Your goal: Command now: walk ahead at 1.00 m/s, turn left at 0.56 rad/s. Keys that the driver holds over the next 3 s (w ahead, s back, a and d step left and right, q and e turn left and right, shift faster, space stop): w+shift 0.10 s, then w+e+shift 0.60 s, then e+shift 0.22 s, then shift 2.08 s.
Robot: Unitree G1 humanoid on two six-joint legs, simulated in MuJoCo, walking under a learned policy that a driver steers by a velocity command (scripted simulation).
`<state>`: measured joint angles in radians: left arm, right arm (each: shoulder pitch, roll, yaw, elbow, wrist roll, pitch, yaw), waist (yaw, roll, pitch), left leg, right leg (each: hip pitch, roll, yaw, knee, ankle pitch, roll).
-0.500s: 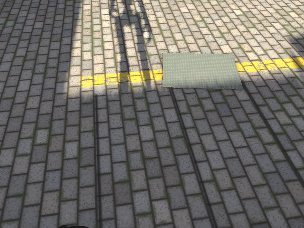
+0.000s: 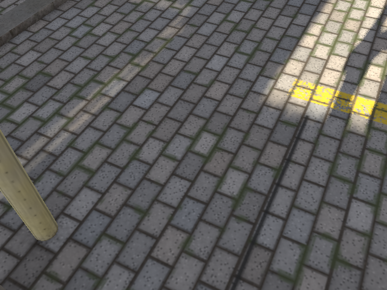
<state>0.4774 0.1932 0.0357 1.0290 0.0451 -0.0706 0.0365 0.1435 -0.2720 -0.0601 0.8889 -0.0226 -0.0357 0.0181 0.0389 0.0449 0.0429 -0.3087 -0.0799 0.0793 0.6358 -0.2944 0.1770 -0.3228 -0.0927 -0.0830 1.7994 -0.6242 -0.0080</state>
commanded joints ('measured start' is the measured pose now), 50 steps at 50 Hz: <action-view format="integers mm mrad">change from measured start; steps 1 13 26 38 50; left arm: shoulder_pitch -32 -388 -101 -139 -338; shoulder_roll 166 102 174 148 152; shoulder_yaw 43 36 58 62 56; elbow -123 -157 -65 -216 -400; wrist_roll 29 -36 -35 -46 -58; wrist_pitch -22 16 -25 13 45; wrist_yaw -12 -74 -16 -33 -107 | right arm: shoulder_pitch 300 290 -207 69 -25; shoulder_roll -147 -69 -7 -82 -210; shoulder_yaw -37 -6 58 -1 -43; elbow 74 137 -159 -134 -83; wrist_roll -1 -37 -29 -39 65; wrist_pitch -5 -77 -53 -61 -67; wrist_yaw -27 -52 17 -47 -79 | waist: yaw -69 -92 -61 -104 -4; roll -117 -22 -132 76 30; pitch -81 186 99 -127 -90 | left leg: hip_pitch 577 77 -216 456 149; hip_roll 368 215 179 496 279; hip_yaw -538 -182 -113 -648 101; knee -87 152 237 -334 -266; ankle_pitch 356 117 175 -112 878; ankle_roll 213 24 -220 -16 -91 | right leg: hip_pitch -690 -151 -138 -453 -7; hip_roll -56 7 -10 99 130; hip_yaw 165 36 460 160 -24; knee -305 -1297 -1615 -406 -1158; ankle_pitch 139 931 594 277 697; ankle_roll -20 -83 -287 -107 -32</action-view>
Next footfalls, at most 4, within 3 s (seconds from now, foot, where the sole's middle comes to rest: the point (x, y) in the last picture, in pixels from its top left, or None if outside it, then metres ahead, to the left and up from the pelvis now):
0.32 right None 0.45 -0.16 -0.92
0.70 left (223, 215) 0.87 -0.05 -0.92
1.08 right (296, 186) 1.04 -0.38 -0.92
1.46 left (248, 162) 1.17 -0.17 -0.92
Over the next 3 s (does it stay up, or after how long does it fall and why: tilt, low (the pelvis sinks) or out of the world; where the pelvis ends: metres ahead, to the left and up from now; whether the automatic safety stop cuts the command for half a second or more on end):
stays up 1.09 -0.24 -0.15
